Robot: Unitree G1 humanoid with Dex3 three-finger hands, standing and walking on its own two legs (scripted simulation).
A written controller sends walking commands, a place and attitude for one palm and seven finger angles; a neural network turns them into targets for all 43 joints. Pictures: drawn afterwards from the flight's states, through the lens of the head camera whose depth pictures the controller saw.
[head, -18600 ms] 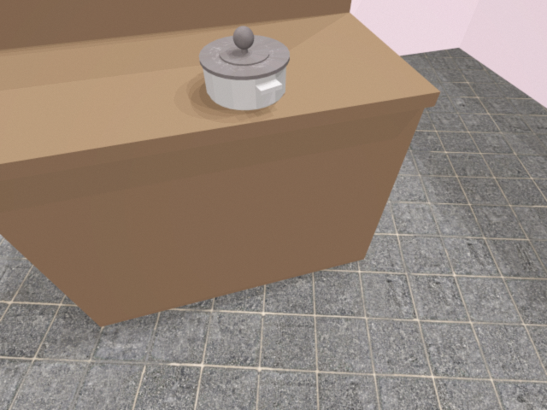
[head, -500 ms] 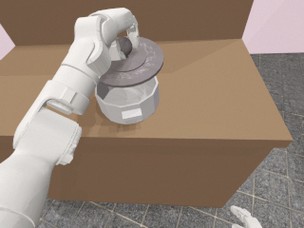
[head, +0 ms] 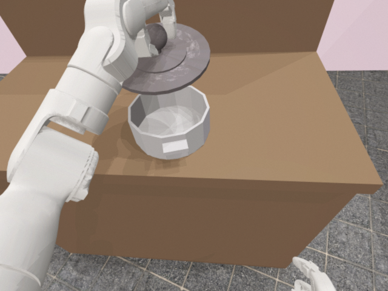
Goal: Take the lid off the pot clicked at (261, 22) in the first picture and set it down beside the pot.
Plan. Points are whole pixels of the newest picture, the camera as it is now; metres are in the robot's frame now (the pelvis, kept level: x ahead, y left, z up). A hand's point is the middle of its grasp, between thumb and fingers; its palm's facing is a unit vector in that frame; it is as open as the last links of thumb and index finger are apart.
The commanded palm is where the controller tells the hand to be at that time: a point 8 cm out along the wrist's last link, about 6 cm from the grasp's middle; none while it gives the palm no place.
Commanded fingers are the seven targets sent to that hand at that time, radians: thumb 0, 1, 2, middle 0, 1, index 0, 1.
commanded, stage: lift the lid straight up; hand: left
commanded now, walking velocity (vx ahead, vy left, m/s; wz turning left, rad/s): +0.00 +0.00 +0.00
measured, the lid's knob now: (154, 37) +0.49 +0.08 +0.28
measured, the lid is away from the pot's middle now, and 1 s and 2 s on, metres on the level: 0.01 0.07 0.18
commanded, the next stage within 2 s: move the lid sideways beside the pot in 0.44 s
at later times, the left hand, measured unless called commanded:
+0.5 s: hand (142, 22) +0.45 +0.09 +0.33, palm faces -0.09 -0.09 -0.99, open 7.6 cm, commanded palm +0.43 +0.09 +0.39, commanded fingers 0.00 0.63 1.04 -0.95 -1.04 -0.86 -1.00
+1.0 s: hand (110, 27) +0.46 +0.14 +0.32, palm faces -0.11 -0.07 -0.99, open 7.6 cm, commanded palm +0.44 +0.15 +0.39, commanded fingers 0.00 0.63 1.04 -0.95 -1.04 -0.86 -1.00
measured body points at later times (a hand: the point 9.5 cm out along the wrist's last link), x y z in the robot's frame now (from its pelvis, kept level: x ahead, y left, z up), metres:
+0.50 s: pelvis +0.00 +0.00 +0.00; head +0.01 -0.03 +0.45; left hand +0.45 +0.09 +0.38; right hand +0.15 -0.23 -0.12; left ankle +0.02 +0.08 -0.74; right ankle -0.02 -0.13 -0.74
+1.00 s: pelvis +0.00 +0.00 +0.00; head +0.02 -0.03 +0.45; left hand +0.46 +0.14 +0.37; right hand +0.14 -0.25 -0.12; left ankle +0.02 +0.08 -0.74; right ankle -0.02 -0.13 -0.74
